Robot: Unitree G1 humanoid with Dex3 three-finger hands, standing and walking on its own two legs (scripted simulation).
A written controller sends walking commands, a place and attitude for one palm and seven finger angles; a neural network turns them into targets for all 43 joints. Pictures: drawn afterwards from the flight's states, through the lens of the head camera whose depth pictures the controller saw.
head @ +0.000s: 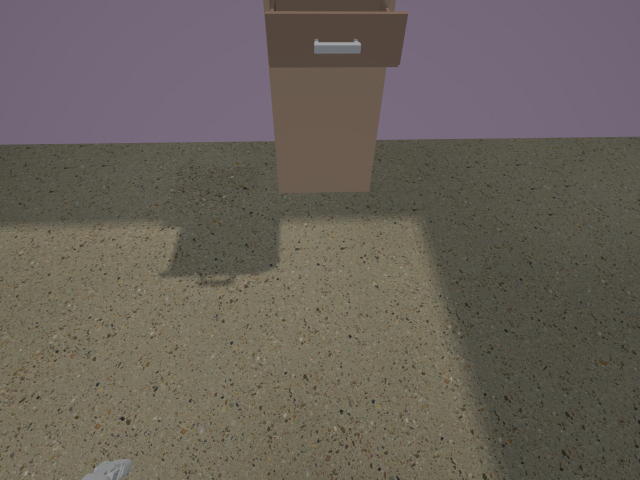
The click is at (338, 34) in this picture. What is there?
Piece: drawer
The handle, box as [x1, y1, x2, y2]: [314, 39, 360, 53]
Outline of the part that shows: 314,42 314,53 359,53 360,51 360,43 357,41 357,39 354,39 353,42 318,42 317,39 315,39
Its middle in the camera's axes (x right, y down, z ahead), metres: +0.04 -0.55 +1.09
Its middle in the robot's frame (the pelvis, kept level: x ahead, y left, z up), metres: +1.19 +0.02 +0.05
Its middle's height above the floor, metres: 0.82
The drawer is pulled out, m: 0.29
